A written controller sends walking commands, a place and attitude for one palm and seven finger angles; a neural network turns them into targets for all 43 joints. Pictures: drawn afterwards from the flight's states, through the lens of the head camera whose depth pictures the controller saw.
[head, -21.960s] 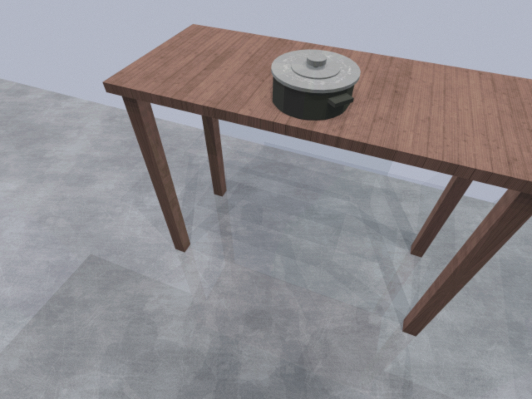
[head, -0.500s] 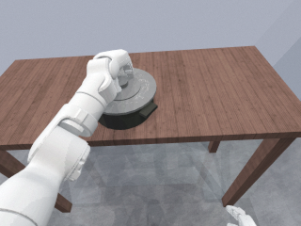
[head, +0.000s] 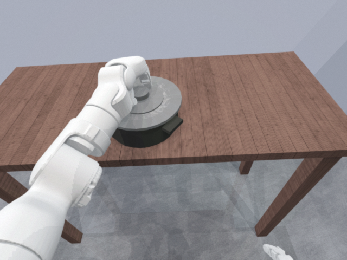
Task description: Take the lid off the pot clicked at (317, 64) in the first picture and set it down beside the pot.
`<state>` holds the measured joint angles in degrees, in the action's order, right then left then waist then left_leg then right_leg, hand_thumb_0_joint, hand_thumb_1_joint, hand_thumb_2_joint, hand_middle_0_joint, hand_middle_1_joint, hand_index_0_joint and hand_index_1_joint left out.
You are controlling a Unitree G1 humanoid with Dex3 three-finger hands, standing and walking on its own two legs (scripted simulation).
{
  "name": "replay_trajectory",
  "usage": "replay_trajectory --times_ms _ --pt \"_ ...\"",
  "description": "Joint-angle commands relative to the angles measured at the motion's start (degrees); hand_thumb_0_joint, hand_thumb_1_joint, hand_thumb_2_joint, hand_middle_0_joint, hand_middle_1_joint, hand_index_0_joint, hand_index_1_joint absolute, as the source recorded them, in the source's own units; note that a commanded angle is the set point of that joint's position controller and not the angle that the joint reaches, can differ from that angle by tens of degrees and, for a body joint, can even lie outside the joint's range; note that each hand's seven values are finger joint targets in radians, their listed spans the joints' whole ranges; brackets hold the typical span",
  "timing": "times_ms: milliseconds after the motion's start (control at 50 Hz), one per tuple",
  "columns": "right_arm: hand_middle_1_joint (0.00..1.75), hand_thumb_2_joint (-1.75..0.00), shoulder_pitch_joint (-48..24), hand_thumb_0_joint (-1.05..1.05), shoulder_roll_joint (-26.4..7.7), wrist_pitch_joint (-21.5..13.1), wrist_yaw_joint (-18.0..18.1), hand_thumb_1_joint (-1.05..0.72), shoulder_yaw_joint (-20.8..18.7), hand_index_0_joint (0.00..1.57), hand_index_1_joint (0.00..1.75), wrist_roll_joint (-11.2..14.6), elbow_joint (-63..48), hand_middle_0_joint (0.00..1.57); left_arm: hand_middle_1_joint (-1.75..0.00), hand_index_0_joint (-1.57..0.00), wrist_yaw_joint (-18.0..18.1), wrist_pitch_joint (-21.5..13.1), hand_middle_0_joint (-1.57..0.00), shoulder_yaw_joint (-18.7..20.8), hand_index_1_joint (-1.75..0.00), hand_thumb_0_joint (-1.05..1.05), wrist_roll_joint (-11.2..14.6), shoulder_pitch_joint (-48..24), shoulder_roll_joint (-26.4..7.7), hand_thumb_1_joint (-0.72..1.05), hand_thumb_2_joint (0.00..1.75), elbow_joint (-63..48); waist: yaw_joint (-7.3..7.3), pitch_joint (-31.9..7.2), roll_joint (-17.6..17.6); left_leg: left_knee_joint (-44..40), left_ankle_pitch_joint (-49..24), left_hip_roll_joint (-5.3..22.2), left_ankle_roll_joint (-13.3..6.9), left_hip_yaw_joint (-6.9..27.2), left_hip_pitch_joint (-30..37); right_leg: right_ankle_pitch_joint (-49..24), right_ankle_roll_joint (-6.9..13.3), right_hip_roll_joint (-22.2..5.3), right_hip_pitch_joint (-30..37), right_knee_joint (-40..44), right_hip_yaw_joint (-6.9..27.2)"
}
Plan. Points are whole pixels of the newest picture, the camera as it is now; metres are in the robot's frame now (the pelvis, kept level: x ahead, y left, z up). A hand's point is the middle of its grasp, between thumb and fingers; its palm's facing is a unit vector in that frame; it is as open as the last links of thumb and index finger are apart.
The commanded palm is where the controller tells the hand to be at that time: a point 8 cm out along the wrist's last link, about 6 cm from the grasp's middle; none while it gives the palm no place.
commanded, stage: lower the open fingers around the knob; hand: left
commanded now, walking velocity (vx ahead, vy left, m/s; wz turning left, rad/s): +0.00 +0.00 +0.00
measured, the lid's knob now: (140, 93) +0.48 +0.09 +0.15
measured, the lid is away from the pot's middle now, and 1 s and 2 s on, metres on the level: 0.01 0.01 0.00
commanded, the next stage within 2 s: close the fingers and squeeze the knob in 0.28 s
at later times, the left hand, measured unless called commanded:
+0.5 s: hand (131, 92) +0.45 +0.10 +0.17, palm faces -0.32 -0.06 -0.95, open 10.0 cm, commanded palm +0.43 +0.10 +0.22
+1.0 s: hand (135, 93) +0.45 +0.10 +0.17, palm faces -0.31 -0.08 -0.95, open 8.4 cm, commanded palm +0.43 +0.10 +0.22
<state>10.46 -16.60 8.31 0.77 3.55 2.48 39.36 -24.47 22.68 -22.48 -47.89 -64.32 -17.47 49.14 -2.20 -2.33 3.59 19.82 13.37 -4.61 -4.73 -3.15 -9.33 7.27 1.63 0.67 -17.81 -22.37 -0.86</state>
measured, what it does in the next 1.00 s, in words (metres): stands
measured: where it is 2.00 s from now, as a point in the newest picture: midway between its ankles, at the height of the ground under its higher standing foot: outside the picture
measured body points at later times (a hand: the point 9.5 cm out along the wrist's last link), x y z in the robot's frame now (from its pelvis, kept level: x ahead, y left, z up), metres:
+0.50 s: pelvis +0.01 +0.01 +0.00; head +0.01 -0.02 +0.45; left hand +0.46 +0.10 +0.23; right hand +0.14 -0.23 -0.13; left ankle -0.03 +0.07 -0.74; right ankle +0.05 -0.10 -0.74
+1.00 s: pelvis +0.01 +0.01 +0.00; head +0.02 -0.02 +0.45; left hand +0.46 +0.10 +0.22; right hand +0.16 -0.22 -0.13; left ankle -0.03 +0.07 -0.74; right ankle +0.05 -0.10 -0.74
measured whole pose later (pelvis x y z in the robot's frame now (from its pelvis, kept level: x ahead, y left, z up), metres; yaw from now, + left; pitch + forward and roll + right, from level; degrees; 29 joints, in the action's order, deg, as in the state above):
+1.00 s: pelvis +0.01 +0.01 +0.00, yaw +1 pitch +2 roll +0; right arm 8.7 -15.5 8.0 -0.8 3.9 2.0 39.9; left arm -23.2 23.4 -24.7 -46.9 -63.2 -14.1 47.1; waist -0.6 -2.6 4.4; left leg 18.5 13.4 -5.2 -5.3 -2.5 -7.6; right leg 8.1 1.0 0.1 -16.3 -22.0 -1.2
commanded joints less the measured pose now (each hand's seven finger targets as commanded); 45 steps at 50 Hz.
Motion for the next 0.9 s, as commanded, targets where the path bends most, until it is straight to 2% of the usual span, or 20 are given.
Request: replay_trajectory --times_ms 0,40,100,140,200,220,280,320,340,360,380,440,500,560,600,620,680,760,820,880 --pt "0.3 -0.9 -5.14 0.0 -6.07 -2.22 0.42 -0.9 -2.04 0.2 0.3 -0.06 -7.49 0.2 -0.08 -0.87 0.78 0.12 -0.87 2.28 -0.08 0.0 -0.43 -24.97 -7.48 -0.37 1.65 -4.84 -0.29 -15.57 -9.31 -3.0 -9.26 0.19 1.25 2.75 -3.87 -8.28 0.88 0.74 14.88 0.65 1.06" --pt "0.3 -0.9 -4.81 0.0 -6.5 -2.3 0.36 -0.9 -2.15 0.2 0.3 -0.2 -7.52 0.2 -0.08 -0.87 0.88 -0.22 -0.87 4.01 -0.08 0.0 -0.4 -24.95 -9.6 -0.37 1.65 -5.03 0.09 -15.84 -9.47 -3.24 -9.31 0.26 1.25 2.9 -3.87 -8.05 0.97 0.87 14.91 0.75 1.08" --pt "0.3 -0.9 -4.76 0.0 -6.29 -2.22 0.38 -0.9 -1.92 0.2 0.3 -0.02 -7.2 0.2 -0.08 -0.87 0.93 0.02 -0.87 2.79 -0.08 0.0 -0.43 -24.98 -8.03 -0.37 1.65 -3.47 -0.11 -14.73 -9.48 -3.26 -9.81 0.37 1.42 3.04 -3.92 -8.01 1.07 0.91 14.11 0.47 0.74" --pt "0.3 -0.9 -4.86 0.0 -6.23 -2.3 0.16 -0.9 -2.2 0.2 0.3 -0.31 -7.75 0.2 -0.08 -0.87 1.06 -0.48 -0.87 3.56 -0.08 0.0 -0.48 -25.87 -8.92 -0.37 1.65 -6.61 0.4 -17.82 -8.39 -3.17 -10.92 0.27 1.48 3.21 -2.66 -8.72 1.18 0.96 15.4 0.39 0.96" --pt "0.3 -0.9 -5.0 0.0 -6.09 -2.24 -0.02 -0.9 -2.06 0.2 0.3 -0.08 -7.6 0.2 -0.08 -0.87 0.89 -0.16 -0.87 1.24 -0.08 0.0 -0.33 -24.14 -5.83 -0.37 1.65 -5.18 0.02 -16.01 -8.72 -2.85 -11.98 0.42 1.57 3.23 -2.49 -9.2 1.22 1.05 14.06 0.22 0.51" --pt "0.3 -0.9 -4.4 0.0 -6.59 -2.21 -0.07 -0.9 -2.49 0.2 0.3 -0.42 -7.45 0.2 -0.08 -0.87 1.06 -0.5 -0.87 3.29 -0.08 0.0 -0.22 -25.58 -7.77 -0.37 1.65 -6.72 0.16 -17.33 -8.71 -2.91 -12.65 0.36 1.68 3.35 -2.14 -9.64 1.32 1.25 14.58 0.53 0.55" --pt "0.3 -0.9 -4.59 0.0 -6.14 -2.2 -0.2 -0.9 -2.24 0.2 0.3 -0.17 -7.04 0.2 -0.08 -0.87 1.16 0.0 -0.87 0.87 -0.08 0.0 -0.28 -27.13 -5.17 -0.37 1.65 -5.54 -0.44 -15.23 -8.45 -3.15 -11.77 0.51 1.77 3.58 -1.7 -8.23 1.33 1.31 12.5 0.48 0.21" --pt "0.3 -0.9 -4.38 0.0 -6.69 -2.35 -0.05 -0.9 -2.28 0.2 0.3 -0.62 -7.25 0.2 -0.08 -0.87 1.48 -0.28 -0.87 4.82 -0.08 0.0 -0.07 -26.17 -9.36 -0.37 1.65 -6.08 0.52 -17.15 -8.39 -3.14 -12.63 0.28 1.76 3.54 -2.07 -9.18 1.45 1.29 14.45 0.52 0.5" --pt "0.3 -0.9 -4.62 0.0 -6.17 -2.46 -0.09 -0.9 -2.02 0.2 0.3 -0.52 -7.3 0.2 -0.08 -0.87 1.48 -0.41 -0.87 3.84 -0.08 0.0 -0.34 -26.96 -8.54 -0.37 1.65 -6.69 0.4 -18.33 -8.06 -2.96 -13.67 0.33 1.76 3.55 -1.59 -10.14 1.47 1.16 15.09 -0.07 0.55" --pt "0.3 -0.9 -5.05 0.0 -5.7 -2.4 -0.24 -0.9 -1.99 0.2 0.3 -0.34 -7.32 0.2 -0.08 -0.87 1.18 -0.19 -0.87 0.38 -0.08 0.0 -0.08 -26.65 -4.13 -0.37 1.65 -6.06 -0.05 -17.16 -8.02 -2.74 -14.63 0.39 1.86 3.75 -0.99 -10.34 1.5 1.15 13.77 -0.11 0.19" --pt "0.3 -0.9 -4.74 0.0 -5.7 -2.29 -0.47 -0.9 -2.29 0.2 0.3 -0.23 -6.95 0.2 -0.43 -0.64 1.09 0.04 -0.64 -1.06 -0.43 0.0 0.17 -26.39 -1.89 -0.18 1.14 -6.24 -0.43 -16.32 -8.47 -2.6 -15.5 0.65 1.99 4.0 -0.06 -10.3 1.44 1.3 12.58 0.06 -0.1" --pt "0.3 -0.9 -4.81 0.0 -6.27 -2.41 -0.69 -0.9 -2.23 0.2 0.3 -0.58 -7.35 0.2 -0.53 -0.62 1.54 -0.23 -0.62 3.59 -0.53 0.0 -0.31 -24.82 -7.59 -0.15 1.14 -7.33 0.76 -18.74 -8.29 -2.56 -16.46 0.65 2.19 3.96 0.09 -10.84 1.53 1.44 14.45 -0.14 0.18" --pt "0.3 -0.9 -5.25 0.0 -5.57 -2.29 -0.95 -0.9 -2.35 0.2 0.3 -0.25 -6.93 0.2 -0.61 -0.6 1.33 0.26 -0.6 -1.21 -0.61 0.0 0.22 -27.45 -1.6 -0.12 1.13 -8.21 -0.29 -16.74 -8.22 -2.59 -16.95 0.74 2.3 4.21 1.11 -10.32 1.52 1.44 12.32 0.07 -0.35" --pt "0.3 -0.9 -5.09 0.0 -5.91 -2.32 -0.83 -0.9 -2.19 0.2 0.3 -0.43 -6.5 0.2 -0.67 -0.6 1.7 0.11 -0.6 1.1 -0.67 0.0 0.27 -28.11 -4.19 -0.08 1.13 -7.46 0.01 -16.07 -8.84 -3.11 -15.3 0.7 2.33 4.27 0.48 -9.12 1.61 1.52 12.19 0.27 -0.37" --pt "0.3 -0.9 -5.46 0.0 -5.42 -2.77 -1.03 -0.9 -2.24 0.2 0.3 -0.54 -6.81 0.2 -0.71 -0.6 1.9 0.07 -0.6 1.09 -0.71 0.0 0.41 -29.2 -4.24 -0.06 1.12 -10.34 0.6 -19.52 -6.92 -2.68 -19.0 0.64 2.6 4.64 2.56 -11.24 1.73 1.41 13.84 -0.23 -0.06" --pt "0.3 -0.9 -5.44 0.0 -5.66 -2.96 -1.24 -0.9 -2.59 0.2 0.3 -0.88 -7.25 0.2 -0.73 -0.6 1.85 -0.3 -0.6 1.33 -0.73 0.0 0.63 -28.76 -3.89 -0.05 1.12 -12.17 0.92 -21.57 -6.53 -2.09 -21.56 0.57 2.78 4.8 3.66 -12.48 1.8 1.55 14.38 -0.19 -0.04" --pt "0.3 -0.9 -5.96 0.0 -5.32 -2.71 -1.93 -0.9 -2.48 0.2 0.3 -0.48 -7.0 0.2 -0.78 -0.6 1.67 0.35 -0.6 -1.47 -0.78 0.0 0.55 -26.19 -0.74 -0.02 1.1 -11.51 0.61 -19.57 -6.87 -1.63 -24.69 0.95 3.13 5.03 4.33 -13.18 1.7 1.66 13.17 -0.25 -0.41" --pt "0.3 -0.9 -5.82 0.0 -5.58 -2.44 -1.3 -0.9 -1.94 0.2 0.3 -0.62 -6.24 0.2 -0.83 -0.61 2.43 0.51 -0.61 2.43 -0.83 0.0 0.27 -27.75 -5.36 0.03 1.08 -9.16 0.78 -17.66 -9.79 -2.83 -19.29 0.58 2.45 4.13 1.21 -12.39 1.66 1.46 14.74 0.0 -0.35" --pt "0.3 -0.9 -6.36 0.0 -5.31 -2.59 -1.55 -0.9 -2.36 0.2 0.3 -0.63 -6.67 0.2 -0.86 -0.62 2.19 0.44 -0.62 -0.1 -0.86 0.0 0.65 -27.38 -1.74 0.07 1.06 -11.02 0.82 -18.64 -8.72 -2.48 -21.28 0.52 2.52 4.34 2.73 -12.93 1.66 1.51 14.38 0.44 -0.22" --pt "0.3 -0.9 -6.35 0.0 -5.54 -2.48 -1.13 -0.9 -1.73 0.2 0.3 -0.64 -6.63 0.2 -0.9 -0.64 2.54 0.71 -0.64 3.87 -0.9 0.0 -0.1 -24.84 -6.91 0.1 1.04 -8.48 1.56 -18.82 -9.82 -2.6 -19.95 0.58 2.28 3.66 0.84 -13.8 1.51 1.19 16.63 -0.33 0.13"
